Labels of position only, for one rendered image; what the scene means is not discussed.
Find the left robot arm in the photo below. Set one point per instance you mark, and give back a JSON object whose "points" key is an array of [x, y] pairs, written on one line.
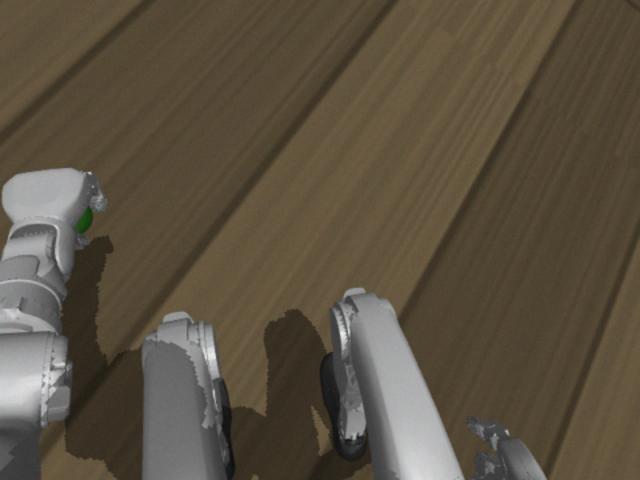
{"points": [[35, 372]]}

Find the right robot hand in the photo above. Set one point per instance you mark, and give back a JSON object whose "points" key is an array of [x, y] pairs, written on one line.
{"points": [[515, 461]]}

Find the ball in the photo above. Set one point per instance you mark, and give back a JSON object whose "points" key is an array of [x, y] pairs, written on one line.
{"points": [[85, 222]]}

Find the left robot hand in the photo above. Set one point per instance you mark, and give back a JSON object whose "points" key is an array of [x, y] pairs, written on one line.
{"points": [[63, 194]]}

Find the right robot foot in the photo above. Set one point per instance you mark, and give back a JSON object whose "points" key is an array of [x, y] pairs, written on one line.
{"points": [[350, 450]]}

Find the left robot foot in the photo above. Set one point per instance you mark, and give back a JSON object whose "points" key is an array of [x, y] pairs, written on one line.
{"points": [[229, 463]]}

